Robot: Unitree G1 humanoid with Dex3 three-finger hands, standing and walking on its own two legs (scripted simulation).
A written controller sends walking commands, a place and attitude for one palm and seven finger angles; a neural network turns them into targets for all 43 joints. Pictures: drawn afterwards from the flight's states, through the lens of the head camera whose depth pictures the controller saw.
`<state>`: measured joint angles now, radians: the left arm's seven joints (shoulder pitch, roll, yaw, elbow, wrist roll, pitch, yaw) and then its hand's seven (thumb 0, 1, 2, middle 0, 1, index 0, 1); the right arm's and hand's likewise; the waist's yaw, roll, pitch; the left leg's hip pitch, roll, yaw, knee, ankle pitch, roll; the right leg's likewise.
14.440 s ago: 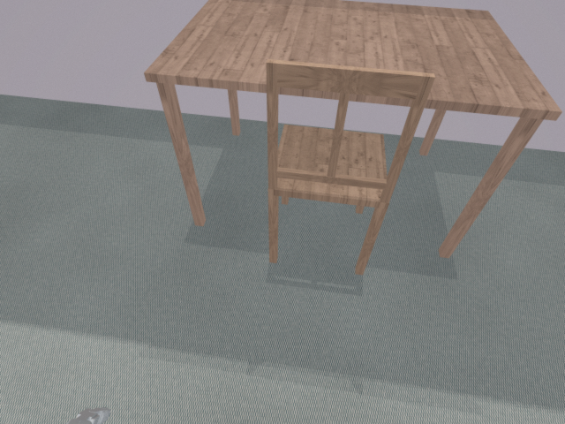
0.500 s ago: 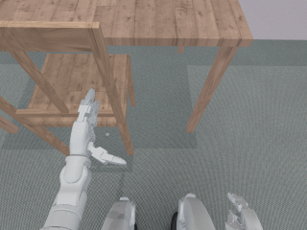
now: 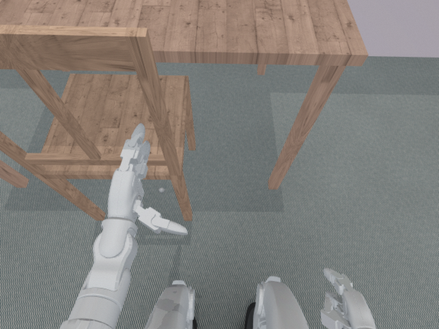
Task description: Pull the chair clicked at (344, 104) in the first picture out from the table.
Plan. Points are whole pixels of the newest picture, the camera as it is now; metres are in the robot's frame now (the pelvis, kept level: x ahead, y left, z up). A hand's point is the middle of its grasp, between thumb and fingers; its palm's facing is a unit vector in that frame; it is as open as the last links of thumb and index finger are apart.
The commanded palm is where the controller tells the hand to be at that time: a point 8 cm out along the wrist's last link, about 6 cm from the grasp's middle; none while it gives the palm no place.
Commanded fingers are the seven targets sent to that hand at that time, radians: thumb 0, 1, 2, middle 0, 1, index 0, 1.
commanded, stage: push the fingers through the gap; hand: left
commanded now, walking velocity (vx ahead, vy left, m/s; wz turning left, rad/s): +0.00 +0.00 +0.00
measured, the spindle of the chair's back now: (68, 121) +0.49 +0.32 +0.01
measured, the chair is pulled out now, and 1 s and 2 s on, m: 0.00 0.00 0.00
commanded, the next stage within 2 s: hook a spindle and tug to test in 1.52 s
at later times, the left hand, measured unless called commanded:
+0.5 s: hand (161, 164) +0.39 +0.12 +0.02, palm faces +0.00 -1.00 -0.03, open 16.9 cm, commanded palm +0.37 +0.18 +0.02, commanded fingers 0.00 -0.50 0.30 -0.06 -0.08 -0.06 -0.08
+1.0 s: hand (169, 141) +0.45 +0.12 +0.02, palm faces +0.02 -1.00 -0.03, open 16.9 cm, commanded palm +0.42 +0.16 +0.02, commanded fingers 0.00 -0.50 0.30 -0.06 -0.08 -0.06 -0.08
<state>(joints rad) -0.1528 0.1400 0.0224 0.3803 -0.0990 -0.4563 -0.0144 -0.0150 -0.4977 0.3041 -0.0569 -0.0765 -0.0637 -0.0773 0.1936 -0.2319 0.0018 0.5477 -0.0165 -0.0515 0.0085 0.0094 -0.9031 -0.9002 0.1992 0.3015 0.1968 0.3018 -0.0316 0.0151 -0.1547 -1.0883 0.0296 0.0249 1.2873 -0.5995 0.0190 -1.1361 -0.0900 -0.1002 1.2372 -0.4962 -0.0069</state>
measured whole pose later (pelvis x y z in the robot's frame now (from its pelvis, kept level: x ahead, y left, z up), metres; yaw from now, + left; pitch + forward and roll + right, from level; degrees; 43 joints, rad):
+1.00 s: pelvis +0.00 +0.00 +0.00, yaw -1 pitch +26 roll -1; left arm -0.58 0.20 0.20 0.82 -0.06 -0.52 0.02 -0.01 -0.50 0.30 -0.06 -0.08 -0.06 -0.08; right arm 0.25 -0.24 0.00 0.62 -0.03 -0.01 0.02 0.01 -0.90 -0.90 0.20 0.30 0.20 0.30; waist -0.11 0.02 -0.15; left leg -1.14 0.04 0.04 1.28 -0.58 0.03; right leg -1.20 -0.08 -0.08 1.22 -0.47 0.00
